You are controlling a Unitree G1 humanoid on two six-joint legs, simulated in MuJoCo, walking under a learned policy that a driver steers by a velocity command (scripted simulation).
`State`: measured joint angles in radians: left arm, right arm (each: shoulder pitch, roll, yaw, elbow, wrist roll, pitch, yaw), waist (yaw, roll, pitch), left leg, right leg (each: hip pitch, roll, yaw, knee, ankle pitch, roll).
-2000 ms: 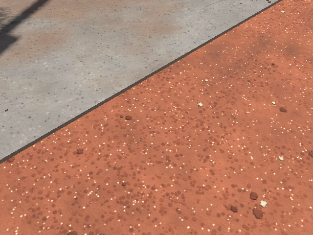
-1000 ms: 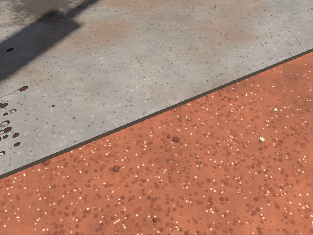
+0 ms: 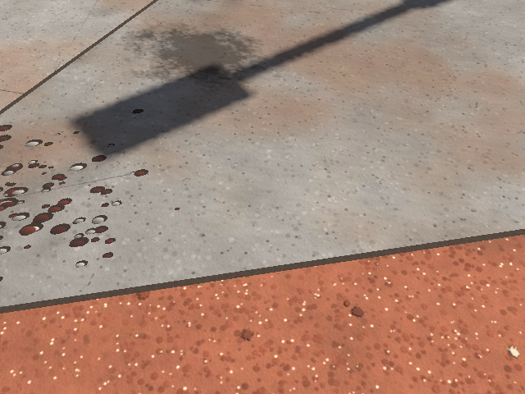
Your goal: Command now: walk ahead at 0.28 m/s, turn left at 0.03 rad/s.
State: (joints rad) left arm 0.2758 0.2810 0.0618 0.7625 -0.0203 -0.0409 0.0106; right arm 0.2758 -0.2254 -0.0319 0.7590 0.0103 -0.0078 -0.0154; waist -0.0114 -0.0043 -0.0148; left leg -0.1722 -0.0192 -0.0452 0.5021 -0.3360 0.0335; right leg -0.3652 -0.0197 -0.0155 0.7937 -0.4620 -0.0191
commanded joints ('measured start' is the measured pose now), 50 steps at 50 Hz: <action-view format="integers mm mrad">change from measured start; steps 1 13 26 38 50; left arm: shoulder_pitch -125 93 216 48 -202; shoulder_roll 62 114 137 124 39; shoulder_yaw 9 7 14 7 -21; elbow -107 -45 52 -26 -103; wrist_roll -6 27 4 1 -2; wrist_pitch -53 -65 -33 -63 -37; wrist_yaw -23 -27 1 -5 -31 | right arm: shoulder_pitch -25 -80 -401 -79 26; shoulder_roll -183 -144 -86 -126 -215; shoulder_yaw -52 -51 -20 -41 -55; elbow -49 -59 -166 -35 70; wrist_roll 15 7 15 -22 -9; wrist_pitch -26 -77 -95 -92 -106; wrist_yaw -1 29 75 44 25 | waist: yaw -30 41 96 5 -63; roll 134 -88 -67 41 30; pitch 110 90 153 -19 86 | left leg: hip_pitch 61 -603 -514 76 64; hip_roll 286 127 63 251 218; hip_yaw -355 -23 56 -284 80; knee -308 584 32 -303 -403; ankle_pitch -170 133 422 186 362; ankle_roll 197 20 -8 218 161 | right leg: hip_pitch -214 355 417 -263 -270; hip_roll -57 -215 -212 -112 -91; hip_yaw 33 343 99 115 47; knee -56 -649 -664 423 -129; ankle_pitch -1 170 559 166 603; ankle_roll -37 -163 -163 -14 9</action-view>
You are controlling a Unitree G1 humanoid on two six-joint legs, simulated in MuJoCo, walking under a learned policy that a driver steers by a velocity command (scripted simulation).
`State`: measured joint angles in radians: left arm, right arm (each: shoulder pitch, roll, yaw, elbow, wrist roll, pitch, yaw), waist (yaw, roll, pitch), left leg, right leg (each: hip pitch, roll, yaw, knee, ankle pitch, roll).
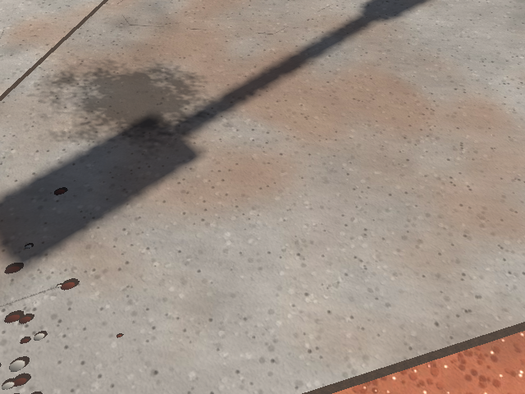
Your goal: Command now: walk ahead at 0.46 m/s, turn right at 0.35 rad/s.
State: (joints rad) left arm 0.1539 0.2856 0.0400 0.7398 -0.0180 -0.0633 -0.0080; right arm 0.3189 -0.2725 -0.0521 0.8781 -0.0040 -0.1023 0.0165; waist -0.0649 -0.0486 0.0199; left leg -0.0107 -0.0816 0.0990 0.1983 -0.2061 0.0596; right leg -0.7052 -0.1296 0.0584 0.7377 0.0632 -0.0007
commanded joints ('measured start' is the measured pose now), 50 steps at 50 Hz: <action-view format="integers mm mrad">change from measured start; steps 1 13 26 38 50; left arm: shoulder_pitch -105 77 18 -36 -116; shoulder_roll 34 151 143 89 64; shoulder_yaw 0 55 51 40 30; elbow -95 -170 -172 -165 -180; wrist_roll -3 8 28 11 -7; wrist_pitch -15 24 72 3 -26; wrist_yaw -19 -9 27 1 -31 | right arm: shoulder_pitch -11 -107 -150 21 82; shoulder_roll -167 -158 -108 -141 -205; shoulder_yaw -33 -6 -3 -25 -44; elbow -41 -153 -180 -133 -85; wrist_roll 5 7 3 10 34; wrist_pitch -3 41 100 26 51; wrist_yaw -9 -30 -50 -33 -23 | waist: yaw -16 104 78 14 18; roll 66 64 -91 192 196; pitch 65 -219 -155 36 31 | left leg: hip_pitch -56 -688 -402 -31 -94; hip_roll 290 123 108 339 327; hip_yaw -48 -192 -161 -477 -287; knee -74 1124 590 -28 60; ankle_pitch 293 -277 -62 -241 151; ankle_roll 128 -96 -134 127 96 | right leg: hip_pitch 53 710 366 -114 323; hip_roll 26 -124 -9 103 134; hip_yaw -27 346 269 13 -91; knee -109 -337 -407 234 -274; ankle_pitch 74 295 -278 -339 -184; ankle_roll -16 -307 -224 -3 -37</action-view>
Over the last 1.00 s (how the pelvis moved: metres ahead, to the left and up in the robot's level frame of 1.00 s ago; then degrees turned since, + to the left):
0.47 -0.01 0.01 -4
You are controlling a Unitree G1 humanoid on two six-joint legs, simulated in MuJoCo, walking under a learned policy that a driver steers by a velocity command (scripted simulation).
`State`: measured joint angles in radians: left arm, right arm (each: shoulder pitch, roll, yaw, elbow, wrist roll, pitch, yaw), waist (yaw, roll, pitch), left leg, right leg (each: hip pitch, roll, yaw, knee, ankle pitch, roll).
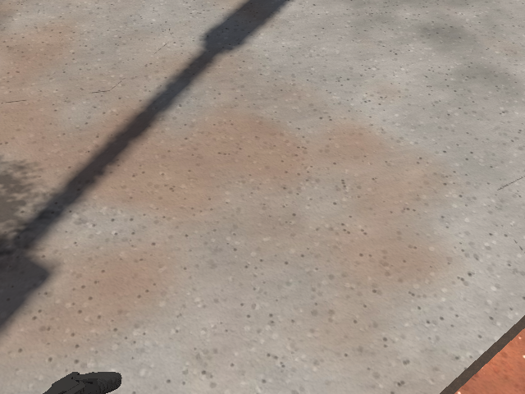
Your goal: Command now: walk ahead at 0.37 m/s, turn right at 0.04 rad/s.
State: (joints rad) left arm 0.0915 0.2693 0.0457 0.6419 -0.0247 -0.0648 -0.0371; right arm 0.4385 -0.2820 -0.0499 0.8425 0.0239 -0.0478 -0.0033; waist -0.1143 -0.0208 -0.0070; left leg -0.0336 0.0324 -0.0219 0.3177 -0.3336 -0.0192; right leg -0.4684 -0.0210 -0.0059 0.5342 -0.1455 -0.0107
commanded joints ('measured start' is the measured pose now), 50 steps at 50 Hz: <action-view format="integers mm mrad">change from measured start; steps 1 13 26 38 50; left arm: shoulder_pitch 27 15 131 134 142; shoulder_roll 108 100 87 78 71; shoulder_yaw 40 24 1 8 2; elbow -54 42 185 283 374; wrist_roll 10 44 37 29 31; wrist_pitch -23 -7 48 79 71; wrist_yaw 5 24 50 66 76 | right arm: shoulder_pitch -42 -110 -324 -342 -353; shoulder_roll -183 -42 -65 -70 -60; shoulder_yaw -42 -5 -11 -19 -20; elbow -49 -83 -135 -41 74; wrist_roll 4 -32 -33 -27 -26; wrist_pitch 0 22 41 30 45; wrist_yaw -5 -22 -15 -14 -28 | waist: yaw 109 63 125 127 126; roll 146 -102 122 27 28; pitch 6 -70 -28 -38 13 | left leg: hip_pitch -82 -352 -121 -100 -109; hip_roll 174 45 73 40 13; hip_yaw -128 -8 -95 -56 -35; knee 42 496 138 175 139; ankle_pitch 458 69 366 493 351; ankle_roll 146 -47 89 87 71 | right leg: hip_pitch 223 247 198 292 263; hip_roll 47 -164 2 -19 -18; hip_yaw -37 69 17 27 17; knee -111 -247 -123 -118 -150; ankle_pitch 51 663 -105 60 -38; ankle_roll -48 -221 -7 1 3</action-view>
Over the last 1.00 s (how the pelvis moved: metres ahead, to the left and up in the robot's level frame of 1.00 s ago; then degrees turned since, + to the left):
0.34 -0.07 0.00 -17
